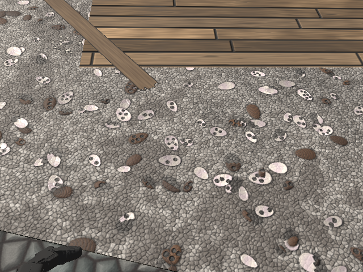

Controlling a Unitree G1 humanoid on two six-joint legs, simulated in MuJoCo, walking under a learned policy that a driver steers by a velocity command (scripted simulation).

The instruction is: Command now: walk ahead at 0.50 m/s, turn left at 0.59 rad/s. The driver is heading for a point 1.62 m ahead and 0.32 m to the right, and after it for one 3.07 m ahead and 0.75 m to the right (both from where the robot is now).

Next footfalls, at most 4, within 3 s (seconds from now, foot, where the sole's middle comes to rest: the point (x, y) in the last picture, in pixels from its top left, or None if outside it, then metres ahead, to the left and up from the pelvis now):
0.08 right None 0.23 -0.14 -0.78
0.58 left None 0.43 0.19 -0.78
1.08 right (179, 203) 0.73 -0.05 -0.78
1.58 left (145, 140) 1.06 0.08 -0.78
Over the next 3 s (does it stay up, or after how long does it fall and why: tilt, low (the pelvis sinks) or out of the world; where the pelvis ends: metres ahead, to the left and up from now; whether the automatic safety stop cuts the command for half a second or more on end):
stays up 1.01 0.01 -0.01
